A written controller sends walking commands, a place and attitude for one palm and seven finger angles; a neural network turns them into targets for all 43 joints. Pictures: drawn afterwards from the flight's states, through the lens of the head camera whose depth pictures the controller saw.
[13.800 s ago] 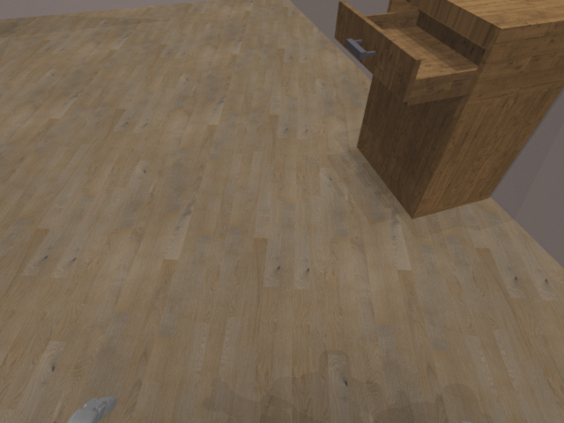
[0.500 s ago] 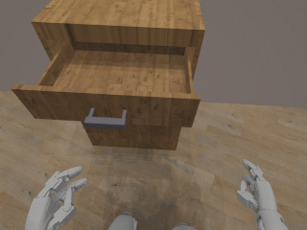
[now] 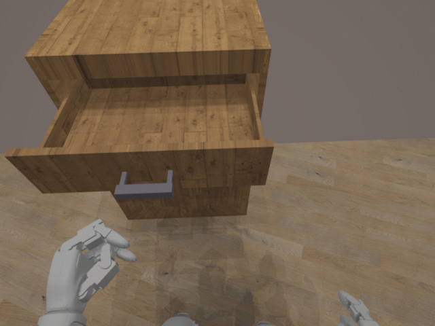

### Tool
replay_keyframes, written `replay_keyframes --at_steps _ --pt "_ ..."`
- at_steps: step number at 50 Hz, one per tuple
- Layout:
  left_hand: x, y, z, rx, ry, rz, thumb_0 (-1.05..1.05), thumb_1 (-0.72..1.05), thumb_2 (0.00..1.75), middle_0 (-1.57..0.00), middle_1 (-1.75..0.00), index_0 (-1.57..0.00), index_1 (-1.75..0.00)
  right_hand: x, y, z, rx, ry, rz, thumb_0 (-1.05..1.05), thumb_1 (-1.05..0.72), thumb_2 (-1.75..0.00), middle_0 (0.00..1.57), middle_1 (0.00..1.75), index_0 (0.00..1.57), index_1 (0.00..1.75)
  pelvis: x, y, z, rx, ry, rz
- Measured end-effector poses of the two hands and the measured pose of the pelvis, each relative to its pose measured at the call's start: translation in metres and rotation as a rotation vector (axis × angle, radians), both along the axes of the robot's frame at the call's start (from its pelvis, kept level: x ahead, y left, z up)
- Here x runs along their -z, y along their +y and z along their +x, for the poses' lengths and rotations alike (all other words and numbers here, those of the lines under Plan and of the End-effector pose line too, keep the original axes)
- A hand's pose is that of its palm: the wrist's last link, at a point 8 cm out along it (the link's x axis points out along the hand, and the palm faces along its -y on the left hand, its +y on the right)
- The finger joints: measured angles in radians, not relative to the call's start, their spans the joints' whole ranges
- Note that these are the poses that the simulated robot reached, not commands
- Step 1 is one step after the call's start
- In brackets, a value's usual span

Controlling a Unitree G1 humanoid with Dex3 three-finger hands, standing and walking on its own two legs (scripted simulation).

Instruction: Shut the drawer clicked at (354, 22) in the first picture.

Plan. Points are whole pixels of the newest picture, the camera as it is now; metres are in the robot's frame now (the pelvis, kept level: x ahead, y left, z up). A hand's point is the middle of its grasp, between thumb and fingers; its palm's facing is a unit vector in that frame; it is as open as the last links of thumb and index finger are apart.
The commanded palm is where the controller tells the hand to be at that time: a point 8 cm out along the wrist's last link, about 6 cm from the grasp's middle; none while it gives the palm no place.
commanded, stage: raise the hand and make a fist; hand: left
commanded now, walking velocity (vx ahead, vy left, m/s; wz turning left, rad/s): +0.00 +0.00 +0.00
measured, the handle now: (146, 183) +0.40 +0.17 +0.01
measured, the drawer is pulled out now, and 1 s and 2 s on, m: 0.25 0.25 0.25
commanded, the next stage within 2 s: bring the fist close to the handle in 0.94 s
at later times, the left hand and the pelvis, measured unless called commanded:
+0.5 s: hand (119, 265) +0.20 +0.15 +0.10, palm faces +0.04 -1.00 -0.01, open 3.2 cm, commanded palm +0.17 +0.19 +0.11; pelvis +0.02 +0.03 +0.01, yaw +1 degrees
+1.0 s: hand (140, 253) +0.21 +0.12 +0.12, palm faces +0.06 -1.00 +0.00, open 3.3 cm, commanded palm +0.17 +0.17 +0.11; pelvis +0.02 +0.00 +0.01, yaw +1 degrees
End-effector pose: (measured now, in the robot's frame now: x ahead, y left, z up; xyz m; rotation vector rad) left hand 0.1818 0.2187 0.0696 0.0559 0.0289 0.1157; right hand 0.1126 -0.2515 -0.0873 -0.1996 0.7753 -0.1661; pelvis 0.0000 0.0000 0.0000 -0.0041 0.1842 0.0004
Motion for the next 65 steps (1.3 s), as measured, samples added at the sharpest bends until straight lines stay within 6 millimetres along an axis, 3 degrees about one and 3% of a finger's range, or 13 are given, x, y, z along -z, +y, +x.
replay_keyframes --at_steps 6,12,17,22,26,31,37,41,48,55,65 --pt "0.011 -0.019 -0.001 0.109 0.053 -0.071 0.02 0.90 0.90 -1.11 -1.28 -1.10 -1.28 -0.016 0.014 0.047 -0.045 -0.110 -0.035 0.02 -0.90 -0.90 0.20 0.30 0.20 0.30 0.001 0.015 0.007 -0.009 0.009 -0.014" --pt "-0.019 -0.014 0.007 0.053 -0.061 -0.052 0.02 0.90 0.90 -1.23 -1.41 -1.23 -1.41 -0.035 0.050 0.092 -0.103 -0.229 0.023 0.01 -0.90 -0.90 0.20 0.30 0.20 0.30 0.000 0.024 0.016 -0.006 0.004 -0.017" --pt "-0.028 -0.014 0.006 0.044 -0.052 -0.055 0.02 0.90 0.90 -1.32 -1.51 -1.31 -1.51 -0.044 0.079 0.110 -0.165 -0.260 0.082 0.01 -0.90 -0.90 0.20 0.30 0.20 0.30 -0.003 0.030 0.019 -0.014 -0.014 -0.022" --pt "-0.023 -0.021 -0.001 0.089 0.024 -0.058 0.02 0.90 0.90 -1.37 -1.56 -1.36 -1.56 -0.046 0.091 0.109 -0.191 -0.248 0.099 0.01 -0.90 -0.90 0.21 0.30 0.21 0.30 -0.005 0.031 0.018 -0.016 -0.027 -0.023" --pt "-0.033 -0.017 -0.004 0.066 -0.004 -0.041 0.02 0.90 0.90 -1.39 -1.58 -1.38 -1.58 -0.043 0.089 0.100 -0.186 -0.226 0.098 0.01 -0.90 -0.90 0.21 0.30 0.21 0.30 -0.005 0.031 0.017 -0.018 -0.037 -0.025" --pt "-0.048 -0.019 0.001 0.053 -0.084 -0.039 0.02 0.90 0.90 -1.40 -1.59 -1.39 -1.59 -0.035 0.077 0.083 -0.170 -0.187 0.087 0.01 -0.90 -0.90 0.21 0.30 0.21 0.30 -0.005 0.028 0.014 -0.020 -0.045 -0.024" --pt "-0.032 -0.037 0.006 0.107 0.008 -0.047 0.01 0.90 0.90 -1.40 -1.60 -1.40 -1.60 -0.031 0.056 0.064 -0.123 -0.144 0.063 0.01 -0.90 -0.90 0.21 0.30 0.21 0.30 -0.007 0.022 0.012 -0.013 -0.050 -0.015" --pt "-0.028 -0.038 0.006 0.090 0.035 -0.030 0.02 0.90 0.90 -1.40 -1.60 -1.40 -1.60 -0.032 0.043 0.059 -0.100 -0.141 0.048 0.01 -0.90 -0.90 0.20 0.30 0.20 0.30 -0.008 0.015 0.014 -0.006 -0.049 -0.008" --pt "-0.048 -0.043 0.005 0.036 -0.075 -0.045 0.02 0.90 0.90 -1.40 -1.60 -1.40 -1.60 -0.033 0.030 0.065 -0.110 -0.170 0.049 0.01 -0.90 -0.90 0.20 0.30 0.20 0.30 -0.007 0.006 0.018 -0.011 -0.048 -0.006" --pt "-0.030 -0.059 0.004 0.089 0.025 -0.027 0.02 0.90 0.90 -1.40 -1.60 -1.40 -1.60 -0.034 0.027 0.078 -0.121 -0.181 0.060 0.01 -0.90 -0.90 0.20 0.30 0.20 0.30 -0.008 -0.002 0.020 -0.009 -0.043 0.005" --pt "-0.017 -0.037 0.019 0.020 -0.025 -0.020 0.02 0.90 0.90 -1.40 -1.60 -1.40 -1.60 -0.024 0.022 0.086 -0.142 -0.143 0.046 0.01 -0.90 -0.90 0.20 0.30 0.20 0.30 -0.003 -0.009 0.021 -0.023 -0.009 0.003"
